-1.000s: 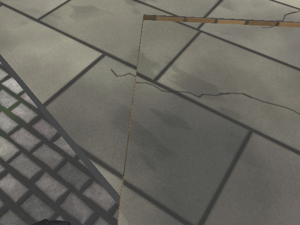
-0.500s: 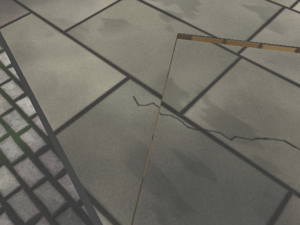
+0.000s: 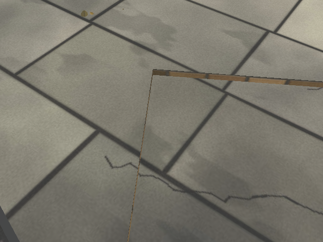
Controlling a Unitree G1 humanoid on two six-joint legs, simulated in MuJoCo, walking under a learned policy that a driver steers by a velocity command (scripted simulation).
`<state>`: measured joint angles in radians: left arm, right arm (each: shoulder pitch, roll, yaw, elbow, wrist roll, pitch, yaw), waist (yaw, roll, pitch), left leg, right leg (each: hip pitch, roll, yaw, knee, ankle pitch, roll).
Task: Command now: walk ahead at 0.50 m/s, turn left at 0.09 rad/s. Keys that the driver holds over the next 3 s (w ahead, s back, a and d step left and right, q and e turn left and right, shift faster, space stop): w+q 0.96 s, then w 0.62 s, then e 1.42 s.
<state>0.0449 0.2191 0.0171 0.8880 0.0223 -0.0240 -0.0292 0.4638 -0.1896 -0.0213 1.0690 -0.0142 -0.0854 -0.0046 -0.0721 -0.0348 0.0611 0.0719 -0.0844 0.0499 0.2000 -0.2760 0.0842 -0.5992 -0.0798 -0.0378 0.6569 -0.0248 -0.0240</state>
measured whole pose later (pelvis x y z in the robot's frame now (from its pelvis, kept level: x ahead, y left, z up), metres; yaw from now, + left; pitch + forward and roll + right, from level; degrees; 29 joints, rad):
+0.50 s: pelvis +0.27 -0.03 +0.00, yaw +14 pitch +0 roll -1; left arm 0.46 0.18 0.04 1.03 0.04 -0.10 0.02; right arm 0.13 -0.21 -0.06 0.88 -0.03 0.01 0.02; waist 0.02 0.03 0.02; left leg -0.77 0.09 0.03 1.23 -0.19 0.08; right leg 0.02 0.03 -0.26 0.27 -0.30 -0.05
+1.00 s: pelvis +0.50 +0.09 +0.04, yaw +31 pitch +1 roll +2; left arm 0.08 0.25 0.04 0.72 0.04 -0.02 -0.01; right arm 0.34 -0.25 -0.09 0.89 -0.02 -0.05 -0.01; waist -0.06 -0.04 0.03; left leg -0.17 -0.15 -0.01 0.40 -0.25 0.14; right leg -0.63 -0.13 0.04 0.90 -0.15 0.07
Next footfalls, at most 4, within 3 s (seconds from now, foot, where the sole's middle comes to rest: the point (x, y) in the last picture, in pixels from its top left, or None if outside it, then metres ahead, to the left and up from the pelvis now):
0.10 right None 0.24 -0.12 -0.78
0.64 left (119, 235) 0.49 0.14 -0.73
1.18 right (127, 161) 0.82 0.11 -0.73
1.68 left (52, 146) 0.92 0.46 -0.73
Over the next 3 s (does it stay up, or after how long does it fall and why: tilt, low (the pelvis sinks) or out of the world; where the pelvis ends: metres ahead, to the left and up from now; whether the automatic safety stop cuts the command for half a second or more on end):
stays up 0.87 0.36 0.04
